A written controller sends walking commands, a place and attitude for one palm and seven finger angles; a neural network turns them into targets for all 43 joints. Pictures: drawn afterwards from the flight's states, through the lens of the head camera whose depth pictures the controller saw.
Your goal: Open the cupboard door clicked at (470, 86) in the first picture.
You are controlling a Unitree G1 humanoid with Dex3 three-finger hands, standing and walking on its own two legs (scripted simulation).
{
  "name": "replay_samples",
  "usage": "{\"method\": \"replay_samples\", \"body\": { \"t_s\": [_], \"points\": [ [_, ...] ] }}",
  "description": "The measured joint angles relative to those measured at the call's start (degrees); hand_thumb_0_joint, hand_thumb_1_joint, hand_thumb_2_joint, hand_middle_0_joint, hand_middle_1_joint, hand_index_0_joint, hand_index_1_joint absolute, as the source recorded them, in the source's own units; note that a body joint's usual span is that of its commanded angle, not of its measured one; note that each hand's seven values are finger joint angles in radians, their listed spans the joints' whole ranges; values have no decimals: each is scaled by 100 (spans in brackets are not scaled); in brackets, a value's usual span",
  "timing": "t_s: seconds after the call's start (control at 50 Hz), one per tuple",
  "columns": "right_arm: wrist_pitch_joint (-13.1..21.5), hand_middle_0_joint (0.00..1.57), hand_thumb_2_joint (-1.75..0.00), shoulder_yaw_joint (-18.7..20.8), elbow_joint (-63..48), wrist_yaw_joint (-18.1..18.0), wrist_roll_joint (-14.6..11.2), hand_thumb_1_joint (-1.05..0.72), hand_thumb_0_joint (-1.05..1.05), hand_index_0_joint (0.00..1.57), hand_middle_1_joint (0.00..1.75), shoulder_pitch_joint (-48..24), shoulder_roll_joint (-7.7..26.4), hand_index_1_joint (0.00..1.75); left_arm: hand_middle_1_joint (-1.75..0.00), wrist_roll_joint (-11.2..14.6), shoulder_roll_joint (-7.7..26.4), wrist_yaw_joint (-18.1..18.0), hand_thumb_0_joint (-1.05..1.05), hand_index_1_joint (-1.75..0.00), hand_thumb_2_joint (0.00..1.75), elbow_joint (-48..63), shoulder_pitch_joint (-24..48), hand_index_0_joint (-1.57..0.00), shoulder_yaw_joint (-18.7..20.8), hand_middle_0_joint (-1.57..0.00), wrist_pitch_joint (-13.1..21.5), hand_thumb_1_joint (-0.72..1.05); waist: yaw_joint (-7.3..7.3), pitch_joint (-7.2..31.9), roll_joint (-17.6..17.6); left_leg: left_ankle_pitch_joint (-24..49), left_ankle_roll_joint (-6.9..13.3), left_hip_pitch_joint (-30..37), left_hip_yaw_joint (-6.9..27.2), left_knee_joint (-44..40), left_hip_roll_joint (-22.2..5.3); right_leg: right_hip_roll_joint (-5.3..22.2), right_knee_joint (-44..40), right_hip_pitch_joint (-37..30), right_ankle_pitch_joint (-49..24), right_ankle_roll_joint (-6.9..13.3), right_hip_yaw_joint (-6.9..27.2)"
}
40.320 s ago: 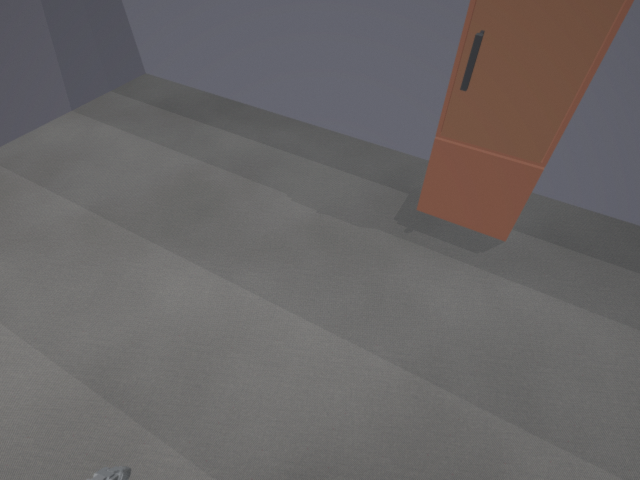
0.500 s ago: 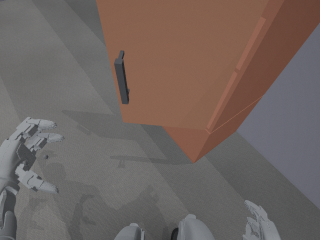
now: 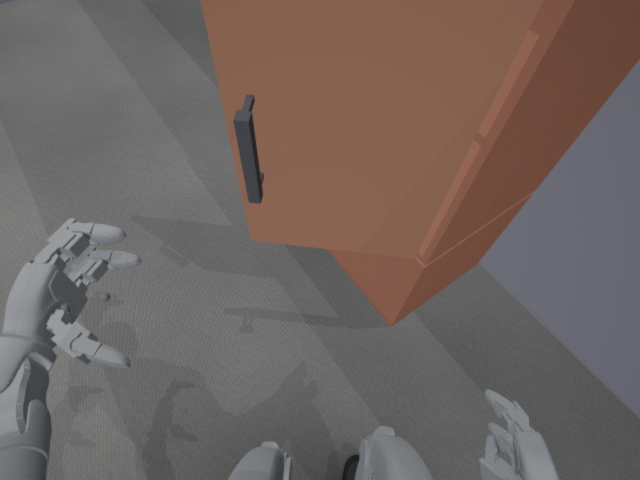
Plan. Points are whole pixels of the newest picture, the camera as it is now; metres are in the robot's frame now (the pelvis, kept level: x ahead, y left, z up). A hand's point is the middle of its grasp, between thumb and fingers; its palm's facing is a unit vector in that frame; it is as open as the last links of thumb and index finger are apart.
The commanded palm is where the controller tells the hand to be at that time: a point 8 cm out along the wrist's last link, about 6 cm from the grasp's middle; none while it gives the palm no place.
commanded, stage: move the hooked fingers beside the handle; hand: left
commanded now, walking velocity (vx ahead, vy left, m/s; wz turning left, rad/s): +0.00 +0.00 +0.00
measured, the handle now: (252, 153) +0.56 +0.14 +0.03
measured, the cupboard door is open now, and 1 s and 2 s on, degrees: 49 49 49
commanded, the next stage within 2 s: none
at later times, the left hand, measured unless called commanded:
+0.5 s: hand (143, 239) +0.39 +0.25 +0.04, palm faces -0.07 -1.00 -0.01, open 13.9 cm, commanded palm +0.37 +0.29 +0.05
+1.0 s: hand (176, 197) +0.45 +0.22 +0.04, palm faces -0.06 -1.00 -0.02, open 13.9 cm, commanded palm +0.44 +0.27 +0.04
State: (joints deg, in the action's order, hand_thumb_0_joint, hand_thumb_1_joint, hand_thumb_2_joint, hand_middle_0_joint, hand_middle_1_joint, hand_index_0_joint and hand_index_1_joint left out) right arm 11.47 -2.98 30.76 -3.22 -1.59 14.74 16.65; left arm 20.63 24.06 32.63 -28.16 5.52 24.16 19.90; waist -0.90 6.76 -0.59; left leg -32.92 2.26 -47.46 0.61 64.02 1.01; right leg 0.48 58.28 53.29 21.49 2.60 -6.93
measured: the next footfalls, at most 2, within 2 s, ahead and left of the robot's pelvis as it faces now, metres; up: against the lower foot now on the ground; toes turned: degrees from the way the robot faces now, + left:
none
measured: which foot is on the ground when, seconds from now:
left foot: down 0.00-1.00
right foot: down 0.00-1.00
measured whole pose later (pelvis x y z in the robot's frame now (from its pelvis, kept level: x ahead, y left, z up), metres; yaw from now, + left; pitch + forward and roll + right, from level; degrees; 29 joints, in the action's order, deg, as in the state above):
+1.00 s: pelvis +0.00 +0.01 -0.01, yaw -1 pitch +22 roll -2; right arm 1.4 -3.1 33.6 -1.5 -0.4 19.0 16.3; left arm 10.5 27.8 24.0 -56.4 37.8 22.9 23.1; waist -6.0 7.1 -0.5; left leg -32.9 2.9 -54.0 -0.9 65.0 0.9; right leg 0.2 59.0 60.3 20.7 1.9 -5.5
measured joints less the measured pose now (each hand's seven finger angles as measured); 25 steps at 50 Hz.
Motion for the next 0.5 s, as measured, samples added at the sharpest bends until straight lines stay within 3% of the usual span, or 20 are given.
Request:
{"method": "replay_samples", "body": {
  "t_s": [0.24, 0.5],
  "points": [
    [-187, 20, -90, -36, 11, 26, 11, -91, 1, 21, 30, 128, -31, 30, -120, -295, 93, -268, -1, -120, 30, -575, 916, -31, -119, -30, -170, -50, -162, 32, 39, 36, 37, -171, -92, -17, 15, 7, -1, 204, -57, -38, 91],
    [-487, 20, -90, 8, 138, 82, 26, -91, 1, 20, 30, 377, -8, 30, -120, -467, 137, -445, -1, -120, 30, -1240, 1554, -30, -107, -30, -15, -50, -273, 60, 27, 35, 85, -301, -152, -60, 23, 3, -43, 349, -76, -89, 155]
  ]
}}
